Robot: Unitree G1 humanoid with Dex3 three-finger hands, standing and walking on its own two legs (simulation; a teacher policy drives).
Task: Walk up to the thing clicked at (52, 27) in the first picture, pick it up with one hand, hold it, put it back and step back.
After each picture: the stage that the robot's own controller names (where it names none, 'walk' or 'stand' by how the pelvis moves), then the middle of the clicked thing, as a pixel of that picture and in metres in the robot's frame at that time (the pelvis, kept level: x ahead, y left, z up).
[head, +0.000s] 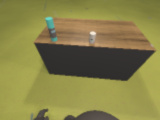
stand; (51, 30) +0.83 +0.45 +0.06
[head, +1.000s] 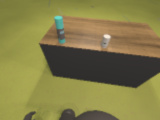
walk; (60, 31) +0.75 +0.30 +0.08
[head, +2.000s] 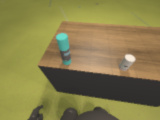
stand; (64, 51) +0.47 +0.19 +0.08
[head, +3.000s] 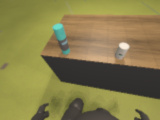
stand; (62, 41) +0.55 +0.26 +0.08
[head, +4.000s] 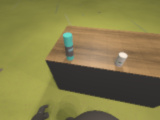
stand; (69, 47) +0.57 +0.20 +0.06
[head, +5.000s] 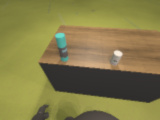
stand; (62, 48) +0.54 +0.24 +0.07
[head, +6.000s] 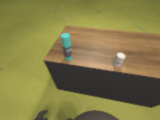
stand; (67, 48) +0.57 +0.21 +0.05
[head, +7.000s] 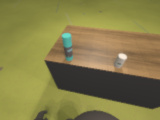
stand; (68, 48) +0.56 +0.21 +0.05
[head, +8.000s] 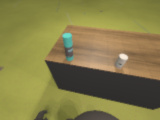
stand; (68, 48) +0.56 +0.20 +0.05
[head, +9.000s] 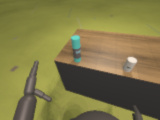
rise first; (76, 50) +0.57 +0.17 +0.06
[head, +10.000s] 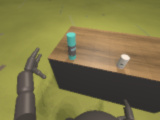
go down; (71, 47) +0.59 +0.16 +0.06
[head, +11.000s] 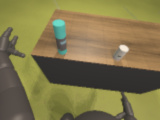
go down; (61, 39) +0.55 +0.17 +0.09
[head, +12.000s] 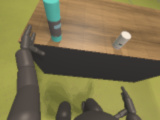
close in; (54, 23) +0.59 +0.18 +0.13
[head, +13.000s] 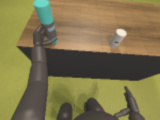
close; (48, 26) +0.59 +0.19 +0.14
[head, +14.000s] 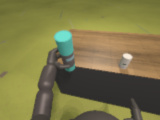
lift; (67, 54) +0.34 +0.13 +0.23
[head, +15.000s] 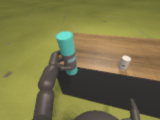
lift; (68, 56) +0.32 +0.13 +0.24
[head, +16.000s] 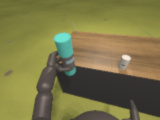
hold; (67, 57) +0.31 +0.14 +0.23
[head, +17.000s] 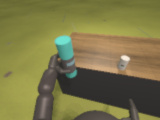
hold; (67, 60) +0.31 +0.13 +0.22
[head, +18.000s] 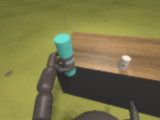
crouch; (67, 58) +0.31 +0.14 +0.23
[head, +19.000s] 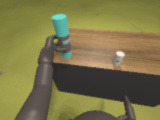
crouch; (63, 39) +0.45 +0.15 +0.25
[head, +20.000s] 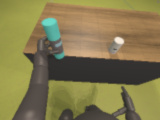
lower; (55, 41) +0.50 +0.16 +0.11
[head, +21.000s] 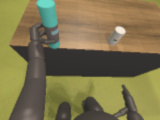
lower; (51, 28) +0.54 +0.15 +0.14
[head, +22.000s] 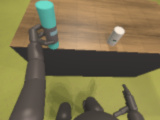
lower; (50, 29) +0.55 +0.16 +0.14
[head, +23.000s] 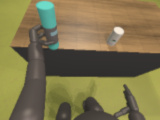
lower; (50, 30) +0.55 +0.15 +0.14
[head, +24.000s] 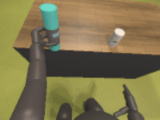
loosen; (52, 31) +0.54 +0.15 +0.13
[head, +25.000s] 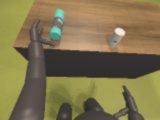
withdraw; (57, 24) +0.70 +0.14 +0.05
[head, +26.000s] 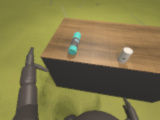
sink last; (75, 42) +0.68 +0.13 +0.01
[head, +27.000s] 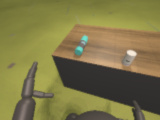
stand; (81, 44) +0.71 +0.14 +0.01
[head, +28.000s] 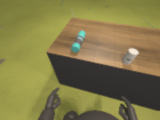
stand; (78, 40) +0.70 +0.14 +0.02
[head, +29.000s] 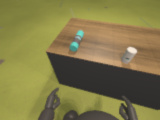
stand; (77, 40) +0.71 +0.15 +0.03
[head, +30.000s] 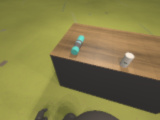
stand; (78, 44) +0.71 +0.15 -0.01
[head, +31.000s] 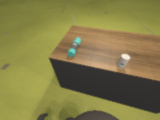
stand; (74, 46) +0.71 +0.18 -0.04
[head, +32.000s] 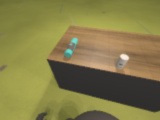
stand; (71, 47) +0.70 +0.21 -0.04
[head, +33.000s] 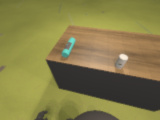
stand; (69, 46) +0.69 +0.24 -0.04
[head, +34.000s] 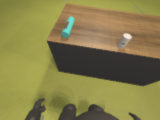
walk; (68, 26) +0.81 +0.24 -0.02
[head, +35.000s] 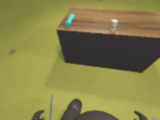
walk; (70, 20) +1.12 +0.37 -0.01
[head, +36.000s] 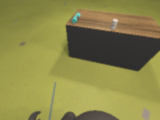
stand; (76, 17) +1.37 +0.28 -0.02
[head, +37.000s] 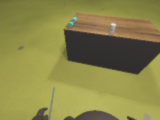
stand; (72, 22) +1.32 +0.32 -0.04
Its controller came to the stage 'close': yes
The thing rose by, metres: 0.19
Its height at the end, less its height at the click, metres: -0.09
